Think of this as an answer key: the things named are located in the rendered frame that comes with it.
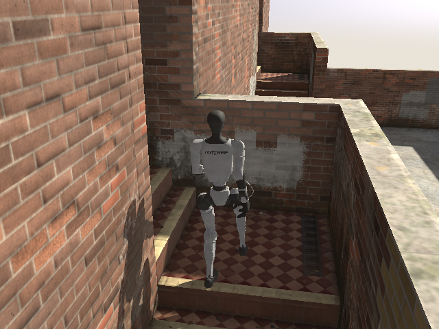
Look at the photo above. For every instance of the left robot thigh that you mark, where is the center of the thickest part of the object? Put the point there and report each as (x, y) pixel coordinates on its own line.
(208, 216)

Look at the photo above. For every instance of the right robot upper arm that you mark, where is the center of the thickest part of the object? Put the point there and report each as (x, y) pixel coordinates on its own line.
(239, 148)

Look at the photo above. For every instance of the right robot foot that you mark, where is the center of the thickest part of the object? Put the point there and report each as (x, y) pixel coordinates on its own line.
(243, 250)

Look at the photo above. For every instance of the robot right forearm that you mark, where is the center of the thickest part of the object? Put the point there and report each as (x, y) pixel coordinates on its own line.
(242, 189)

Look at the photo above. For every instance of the left robot upper arm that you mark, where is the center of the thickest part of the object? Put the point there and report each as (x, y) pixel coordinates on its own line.
(195, 156)

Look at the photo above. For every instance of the robot right hand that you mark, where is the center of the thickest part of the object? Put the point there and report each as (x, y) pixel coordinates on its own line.
(244, 210)

